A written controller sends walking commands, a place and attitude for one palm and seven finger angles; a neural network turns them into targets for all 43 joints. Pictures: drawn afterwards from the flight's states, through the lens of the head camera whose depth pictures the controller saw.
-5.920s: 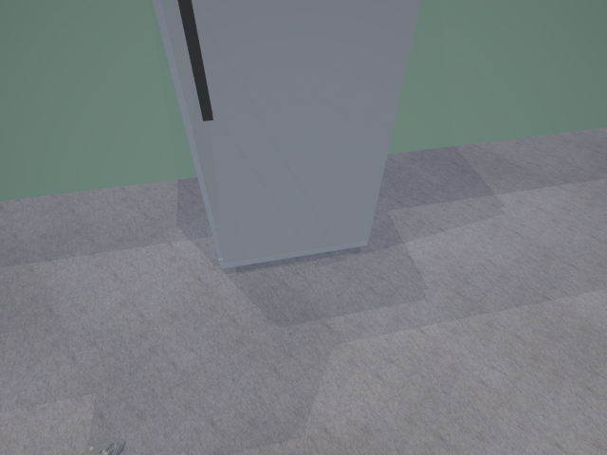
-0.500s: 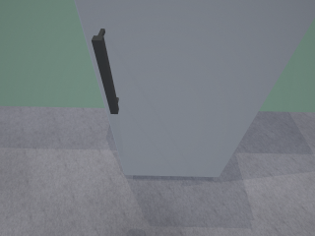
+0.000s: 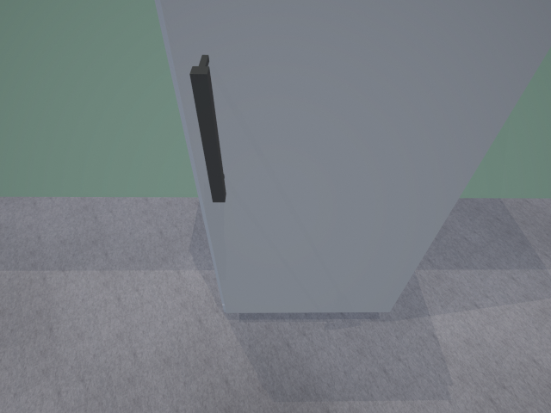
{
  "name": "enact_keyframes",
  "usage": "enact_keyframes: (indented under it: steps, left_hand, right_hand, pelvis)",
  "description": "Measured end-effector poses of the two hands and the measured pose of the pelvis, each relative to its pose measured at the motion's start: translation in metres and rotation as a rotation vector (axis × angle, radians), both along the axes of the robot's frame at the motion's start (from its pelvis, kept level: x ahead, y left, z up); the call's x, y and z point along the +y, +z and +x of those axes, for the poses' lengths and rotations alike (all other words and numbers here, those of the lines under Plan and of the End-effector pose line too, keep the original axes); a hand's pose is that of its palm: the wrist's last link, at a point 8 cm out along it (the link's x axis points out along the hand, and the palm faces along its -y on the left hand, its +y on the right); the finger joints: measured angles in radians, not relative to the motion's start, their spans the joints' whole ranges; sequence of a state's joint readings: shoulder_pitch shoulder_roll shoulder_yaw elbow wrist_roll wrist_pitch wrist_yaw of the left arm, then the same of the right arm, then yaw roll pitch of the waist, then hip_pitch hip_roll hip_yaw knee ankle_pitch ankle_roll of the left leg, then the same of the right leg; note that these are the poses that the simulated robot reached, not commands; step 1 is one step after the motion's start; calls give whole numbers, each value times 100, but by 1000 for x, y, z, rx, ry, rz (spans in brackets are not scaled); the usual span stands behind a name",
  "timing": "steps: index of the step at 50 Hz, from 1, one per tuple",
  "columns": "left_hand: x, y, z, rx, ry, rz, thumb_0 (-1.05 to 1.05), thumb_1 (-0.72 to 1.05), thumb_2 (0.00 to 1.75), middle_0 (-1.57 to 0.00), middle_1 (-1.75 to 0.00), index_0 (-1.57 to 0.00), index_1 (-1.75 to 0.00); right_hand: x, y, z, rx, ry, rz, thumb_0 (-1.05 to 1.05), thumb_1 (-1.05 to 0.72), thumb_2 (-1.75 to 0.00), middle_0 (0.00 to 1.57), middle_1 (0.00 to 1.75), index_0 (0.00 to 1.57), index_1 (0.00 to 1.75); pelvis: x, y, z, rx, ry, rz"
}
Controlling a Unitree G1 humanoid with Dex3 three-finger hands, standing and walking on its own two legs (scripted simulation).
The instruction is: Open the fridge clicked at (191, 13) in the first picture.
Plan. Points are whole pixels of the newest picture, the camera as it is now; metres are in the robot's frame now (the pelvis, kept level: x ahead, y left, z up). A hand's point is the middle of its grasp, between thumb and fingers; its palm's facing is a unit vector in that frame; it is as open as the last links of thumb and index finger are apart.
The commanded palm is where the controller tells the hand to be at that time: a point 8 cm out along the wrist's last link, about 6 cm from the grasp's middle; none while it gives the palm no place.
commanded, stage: look again from close up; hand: left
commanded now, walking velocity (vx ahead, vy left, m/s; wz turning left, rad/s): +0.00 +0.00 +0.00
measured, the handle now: (212, 136) +0.54 +0.15 +0.12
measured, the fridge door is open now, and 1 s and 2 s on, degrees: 0 0 0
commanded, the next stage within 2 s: raise the hand to about handle height in 0.40 s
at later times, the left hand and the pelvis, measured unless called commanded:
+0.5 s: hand out of the picture +0.01 +0.17 -0.17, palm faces +0.01 -0.98 -0.19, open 7.4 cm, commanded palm +0.10 +0.22 -0.07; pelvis +0.01 +0.00 +0.00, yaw +0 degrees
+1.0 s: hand out of the picture +0.12 +0.19 -0.03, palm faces +0.24 -0.97 -0.05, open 9.1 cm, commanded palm +0.13 +0.24 +0.00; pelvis -0.03 -0.05 -0.06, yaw +3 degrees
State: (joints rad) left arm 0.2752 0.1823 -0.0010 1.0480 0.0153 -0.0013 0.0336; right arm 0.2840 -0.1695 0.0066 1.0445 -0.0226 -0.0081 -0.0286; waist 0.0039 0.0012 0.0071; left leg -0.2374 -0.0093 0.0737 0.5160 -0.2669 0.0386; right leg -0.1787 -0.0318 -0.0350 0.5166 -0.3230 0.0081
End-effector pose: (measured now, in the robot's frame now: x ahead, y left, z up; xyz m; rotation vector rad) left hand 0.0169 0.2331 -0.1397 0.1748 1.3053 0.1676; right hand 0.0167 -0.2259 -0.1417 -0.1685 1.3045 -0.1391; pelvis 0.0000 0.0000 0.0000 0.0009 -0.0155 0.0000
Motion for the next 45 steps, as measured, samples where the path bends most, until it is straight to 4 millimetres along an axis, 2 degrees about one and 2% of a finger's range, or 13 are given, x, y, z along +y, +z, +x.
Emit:
enact_keyframes:
  steps: [6, 11, 26, 27, 28, 30, 33, 36, 38, 40, 42, 45]
  left_hand:
    - [6, 1, -5, 37, -10, 0, 0, 91, 90, -20, -30, -19, -30]
    - [4, 0, -13, 71, -3, -7, 0, 91, 90, -20, -30, -19, -30]
    - [-13, -4, -14, 85, 3, -28, 0, 91, 90, -20, -30, -20, -30]
    - [-13, 2, -3, 30, 54, -33, 0, 91, 90, -20, -30, -20, -30]
    - [-10, 15, 16, -95, 85, -15, 1, 91, 90, -20, -30, -20, -30]
    - [-3, 51, 59, -390, 102, 48, 2, 91, 89, -21, -31, -20, -30]
    - [-6, 113, 120, -767, 98, 67, 2, 88, 88, -20, -33, -20, -32]
    - [-13, 166, 160, -1111, 25, 46, 1, 83, 86, -21, -36, -20, -35]
    - [-19, 180, 168, -1268, -33, -2, 1, 80, 85, -21, -38, -20, -37]
    - [-23, 175, 162, -1348, -100, -58, 0, 75, 83, -21, -41, -20, -40]
    - [-24, 154, 145, -1317, -136, -105, 0, 71, 81, -21, -43, -21, -43]
    - [-17, 117, 108, -1163, -89, -137, 0, 64, 78, -22, -48, -22, -47]
  right_hand:
    - [7, 0, -14, 49, -3, 13, 1, -92, -90, 21, 30, 20, 30]
    - [8, 0, -16, 72, -5, 15, 1, -91, -90, 21, 30, 20, 30]
    - [-6, 2, 12, 29, 7, -6, 1, -91, -90, 20, 30, 20, 30]
    - [-8, 5, 17, -7, 2, -11, 1, -91, -90, 21, 30, 20, 30]
    - [-10, 9, 25, -74, 7, -24, 1, -91, -90, 21, 30, 20, 30]
    - [-15, 16, 43, -216, 11, -44, 1, -91, -90, 21, 30, 20, 30]
    - [-22, 24, 74, -405, 16, -41, 1, -91, -90, 21, 30, 20, 30]
    - [-30, 36, 106, -564, 33, -41, 1, -91, -90, 21, 30, 20, 30]
    - [-37, 44, 125, -643, 49, -41, 1, -91, -90, 21, 30, 20, 30]
    - [-44, 52, 139, -703, 75, -48, 1, -91, -90, 21, 30, 20, 30]
    - [-52, 58, 151, -745, 107, -63, 1, -90, -90, 21, 30, 20, 30]
    - [-63, 63, 164, -782, 154, -100, 1, -90, -90, 21, 30, 20, 30]
  pelvis:
    - [4, 2, -1, 14, -3, 5]
    - [4, 2, 2, 16, -4, 6]
    - [-4, 2, 7, 12, -5, 1]
    - [-4, 2, 7, 15, -1, -1]
    - [-5, 1, 6, 15, -2, 5]
    - [-8, 0, 6, 21, 5, 18]
    - [-10, -4, 2, 24, 28, 17]
    - [-16, -10, -5, 56, 28, 13]
    - [-23, -18, -11, 91, 16, 17]
    - [-31, -27, -17, 117, 9, 21]
    - [-38, -35, -23, 130, 11, 22]
    - [-45, -45, -29, 146, 23, 15]
